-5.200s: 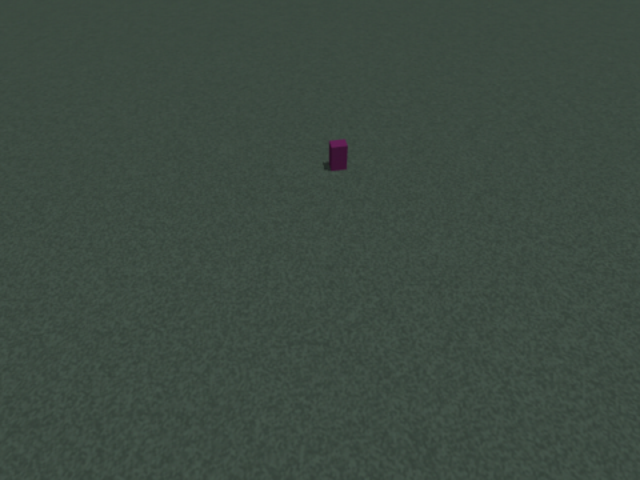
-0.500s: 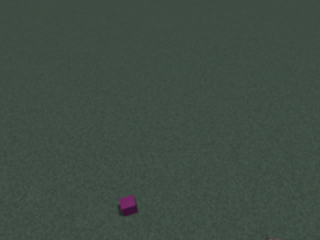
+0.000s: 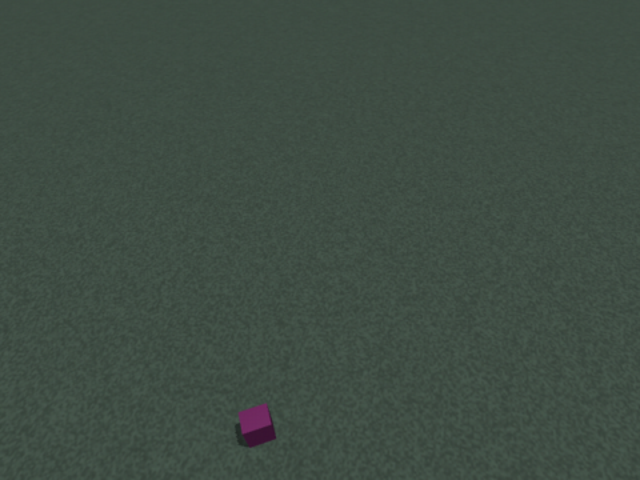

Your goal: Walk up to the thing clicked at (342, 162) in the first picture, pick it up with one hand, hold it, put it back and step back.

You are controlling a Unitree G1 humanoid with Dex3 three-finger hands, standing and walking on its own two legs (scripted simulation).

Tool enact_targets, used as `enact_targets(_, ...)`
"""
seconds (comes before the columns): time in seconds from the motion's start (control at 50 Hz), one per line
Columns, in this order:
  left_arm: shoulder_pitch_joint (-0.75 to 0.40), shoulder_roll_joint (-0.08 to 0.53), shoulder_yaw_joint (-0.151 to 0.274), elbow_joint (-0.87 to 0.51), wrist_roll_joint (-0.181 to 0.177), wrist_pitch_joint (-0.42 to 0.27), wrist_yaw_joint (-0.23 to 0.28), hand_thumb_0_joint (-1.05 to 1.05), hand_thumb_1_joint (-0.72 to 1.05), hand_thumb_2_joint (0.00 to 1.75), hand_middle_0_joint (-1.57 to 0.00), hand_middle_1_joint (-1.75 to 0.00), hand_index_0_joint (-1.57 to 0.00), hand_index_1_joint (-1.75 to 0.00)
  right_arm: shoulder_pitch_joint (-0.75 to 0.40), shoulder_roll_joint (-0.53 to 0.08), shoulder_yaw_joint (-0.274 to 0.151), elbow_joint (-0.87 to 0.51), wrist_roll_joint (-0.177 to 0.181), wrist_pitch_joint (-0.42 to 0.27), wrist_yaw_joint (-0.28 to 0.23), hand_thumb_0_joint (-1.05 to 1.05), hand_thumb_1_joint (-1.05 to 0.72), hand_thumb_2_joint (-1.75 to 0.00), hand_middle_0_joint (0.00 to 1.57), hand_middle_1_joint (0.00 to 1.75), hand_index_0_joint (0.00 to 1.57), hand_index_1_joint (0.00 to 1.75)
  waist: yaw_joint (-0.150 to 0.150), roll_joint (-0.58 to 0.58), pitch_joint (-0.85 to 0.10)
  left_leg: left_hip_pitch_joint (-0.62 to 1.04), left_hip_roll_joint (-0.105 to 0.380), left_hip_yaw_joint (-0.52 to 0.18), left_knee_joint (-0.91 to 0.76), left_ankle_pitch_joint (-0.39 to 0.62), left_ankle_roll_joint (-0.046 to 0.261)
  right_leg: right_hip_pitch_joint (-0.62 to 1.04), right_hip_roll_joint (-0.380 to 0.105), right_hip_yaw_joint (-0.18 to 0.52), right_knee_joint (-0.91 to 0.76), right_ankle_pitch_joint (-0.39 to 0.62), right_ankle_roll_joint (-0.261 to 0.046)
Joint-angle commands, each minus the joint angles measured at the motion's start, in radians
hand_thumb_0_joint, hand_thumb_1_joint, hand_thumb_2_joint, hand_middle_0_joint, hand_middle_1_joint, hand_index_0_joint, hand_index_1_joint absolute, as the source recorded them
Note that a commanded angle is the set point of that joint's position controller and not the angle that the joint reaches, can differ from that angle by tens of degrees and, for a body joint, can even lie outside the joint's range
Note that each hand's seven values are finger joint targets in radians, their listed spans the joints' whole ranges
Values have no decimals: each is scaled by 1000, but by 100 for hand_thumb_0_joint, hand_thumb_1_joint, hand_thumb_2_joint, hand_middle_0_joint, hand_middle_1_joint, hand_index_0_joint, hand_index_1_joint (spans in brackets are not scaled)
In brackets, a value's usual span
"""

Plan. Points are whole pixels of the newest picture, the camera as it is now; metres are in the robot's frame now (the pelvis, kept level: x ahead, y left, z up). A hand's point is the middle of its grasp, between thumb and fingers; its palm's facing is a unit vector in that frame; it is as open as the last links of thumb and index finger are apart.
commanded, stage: walk up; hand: left
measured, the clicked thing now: (258, 426) +0.39 +0.21 -0.71
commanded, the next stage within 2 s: stand in 0.40 s
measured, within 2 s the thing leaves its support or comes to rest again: neither
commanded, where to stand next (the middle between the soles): +0.08 +0.00 m, yaw +0 degrees
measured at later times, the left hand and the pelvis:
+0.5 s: hand out of the picture +0.08 +0.25 -0.16, palm faces -0.01 -0.94 -0.34, open 7.4 cm; pelvis +0.01 -0.01 +0.00, yaw +1 degrees
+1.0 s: hand out of the picture +0.11 +0.24 -0.15, palm faces -0.01 -0.94 -0.35, open 7.4 cm; pelvis +0.03 -0.01 +0.00, yaw +0 degrees
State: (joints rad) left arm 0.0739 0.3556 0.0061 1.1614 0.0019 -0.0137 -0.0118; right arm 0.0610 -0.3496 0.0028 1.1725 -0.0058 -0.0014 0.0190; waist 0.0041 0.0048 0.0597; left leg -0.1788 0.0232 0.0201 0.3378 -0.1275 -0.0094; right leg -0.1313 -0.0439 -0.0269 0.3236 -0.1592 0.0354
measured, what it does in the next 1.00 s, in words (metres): stands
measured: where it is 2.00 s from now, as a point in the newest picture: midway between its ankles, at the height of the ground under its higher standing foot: outside the picture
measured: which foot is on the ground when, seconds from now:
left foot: down 0.00-1.00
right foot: down 0.00-1.00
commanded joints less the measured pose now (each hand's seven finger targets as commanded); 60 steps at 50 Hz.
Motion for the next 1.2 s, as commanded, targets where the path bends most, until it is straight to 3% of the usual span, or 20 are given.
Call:
enact_targets(0.0, -27, 209, 39, -61, 2, -15, 12, 0, 90, 90, -20, -30, -20, -30, -69, -219, -41, -71, 4, -27, -13, 0, -90, -90, 20, 30, 20, 30, 3, 15, -107, 22, 113, -117, -76, -8, 23, 18, -90, 73, -54, 32, -43)
enact_targets(0.04, -28, 209, 39, -62, 5, -16, 12, 0, 90, 90, -20, -30, -20, -30, -61, -220, -45, -72, 4, -26, -14, 0, -90, -90, 20, 30, 20, 30, 0, 7, -128, 50, 115, -108, -61, 34, 26, 23, -94, 70, -54, 52, -43)
enact_targets(0.32, -30, 204, 44, -66, 4, -17, 15, 0, 90, 90, -20, -30, -20, -30, -43, -209, -47, -72, 4, -18, -13, 0, -90, -90, 20, 30, 20, 30, -9, -7, -85, 32, 101, -114, -61, 2, 21, -6, -88, 77, -76, 2, -41)
enact_targets(0.36, -39, 204, 46, -70, 6, -17, 15, 0, 90, 90, -20, -30, -20, -30, -34, -208, -47, -70, 3, -19, -13, 0, -90, -90, 20, 30, 20, 30, -12, -3, -106, 34, 103, -113, -60, 19, 20, 20, -93, 73, -64, 30, -44)
enact_targets(0.38, -23, 203, 40, -68, 7, -14, 16, 0, 90, 90, -20, -30, -20, -30, -31, -208, -47, -73, -7, -19, -15, 0, -90, -90, 20, 30, 20, 30, -13, -15, -114, 35, 108, -109, -76, -54, 18, 1, -97, 74, -71, -65, -43)
enact_targets(0.4, -17, 203, 40, -65, 9, -13, 15, 0, 90, 90, -20, -30, -20, -30, -31, -213, -49, -71, -9, -20, -15, 0, -90, -90, 20, 30, 20, 30, -11, -3, -91, 25, 108, -116, -85, -95, 19, -15, -95, 79, -77, -91, -43)
enact_targets(0.5, -17, 202, 39, -75, 9, -17, 16, 0, 90, 90, -20, -30, -20, -30, -24, -217, -51, -76, -7, -26, -17, 0, -90, -90, 20, 30, 20, 30, -11, 11, -88, 36, 110, -109, -74, -20, 20, -14, -99, 77, -66, -38, -45)
enact_targets(0.58, -9, 199, 37, -77, 6, -21, 15, 0, 90, 90, -20, -30, -20, -30, -30, -219, -49, -79, -6, -34, -19, 0, -90, -90, 20, 30, 20, 30, -6, 21, -111, 72, 119, -101, -54, 121, 19, 12, -104, 78, -54, 75, -44)
enact_targets(0.62, -18, 213, 40, -78, 9, -21, 18, 0, 90, 90, -20, -30, -20, -30, -23, -207, -49, -80, -4, -31, -20, 0, -90, -90, 20, 30, 20, 30, -12, -17, -117, 70, 120, -103, -55, 133, 17, 28, -102, 67, -49, 84, -43)
enact_targets(0.74, -14, 202, 38, -78, 5, -20, 18, 0, 90, 90, -20, -30, -20, -30, -23, -219, -48, -76, -4, -29, -24, 0, -90, -90, 20, 30, 20, 30, -9, 15, -129, 87, 122, -89, -45, 171, 16, 53, -109, 72, -52, 140, -44)
enact_targets(0.82, -15, 207, 38, -79, 9, -19, 20, 0, 90, 90, -20, -30, -20, -30, -30, -205, -44, -81, -3, -27, -23, 0, -90, -90, 20, 30, 20, 30, -10, -13, -106, 81, 120, -89, -50, 154, 11, 32, -102, 62, -58, 120, -41)
enact_targets(0.86, -16, 206, 38, -80, 7, -16, 18, 0, 90, 90, -20, -30, -20, -30, -26, -211, -45, -76, -3, -26, -24, 0, -90, -90, 20, 30, 20, 30, -11, -2, -85, 72, 116, -89, -59, 95, 8, 17, -101, 70, -71, 65, -41)
enact_targets(0.98, -16, 208, 38, -84, 5, -21, 20, 0, 90, 90, -20, -30, -20, -30, -25, -212, -45, -82, -4, -27, -25, 0, -90, -90, 20, 30, 20, 30, -9, -7, -115, 99, 123, -83, -46, 191, 12, 49, -107, 71, -56, 170, -43)
enact_targets(1.06, -25, 215, 42, -86, 5, -18, 22, 0, 90, 90, -20, -30, -20, -30, -27, -204, -44, -82, -4, -26, -25, 0, -90, -90, 20, 30, 20, 30, -11, -14, -107, 85, 119, -83, -52, 157, 9, 54, -105, 69, -62, 142, -44)
enact_targets(1.18, -16, 214, 42, -87, 6, -19, 22, 0, 90, 90, -20, -30, -20, -30, -17, -208, -44, -87, -3, -28, -27, 0, -90, -90, 20, 30, 20, 30, -11, -17, -125, 113, 125, -75, -46, 215, 11, 64, -103, 63, -54, 201, -44)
